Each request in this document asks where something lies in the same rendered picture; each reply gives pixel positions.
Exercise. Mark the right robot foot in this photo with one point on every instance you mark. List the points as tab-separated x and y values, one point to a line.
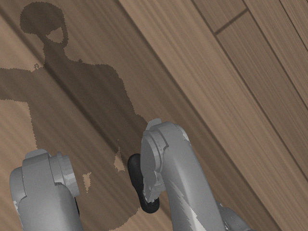
136	177

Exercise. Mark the right robot hand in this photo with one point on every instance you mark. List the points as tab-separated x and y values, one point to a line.
231	220

